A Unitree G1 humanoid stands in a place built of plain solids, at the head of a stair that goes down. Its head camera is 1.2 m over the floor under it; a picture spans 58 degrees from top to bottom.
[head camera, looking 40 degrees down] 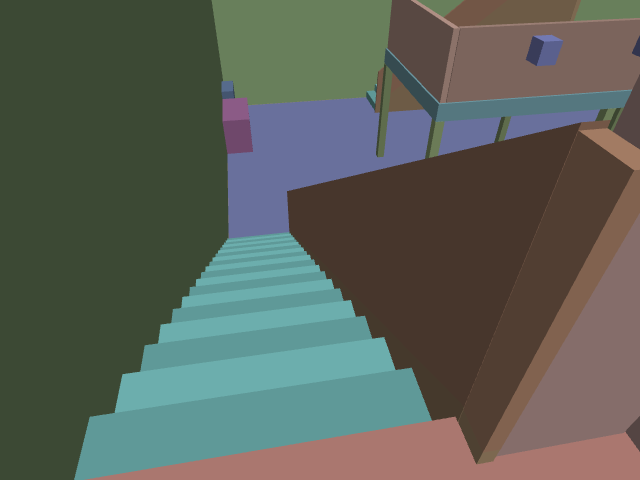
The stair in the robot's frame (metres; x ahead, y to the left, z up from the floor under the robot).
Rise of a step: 0.20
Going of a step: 0.30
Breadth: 1.14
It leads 10 degrees to the left of straight ahead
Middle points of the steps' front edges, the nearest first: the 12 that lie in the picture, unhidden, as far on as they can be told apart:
0.54 0.17 0.00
0.84 0.22 -0.20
1.13 0.27 -0.40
1.43 0.32 -0.61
1.72 0.37 -0.81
2.02 0.42 -1.01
2.31 0.47 -1.21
2.61 0.52 -1.41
2.90 0.57 -1.62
3.20 0.62 -1.82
3.49 0.67 -2.02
3.79 0.72 -2.22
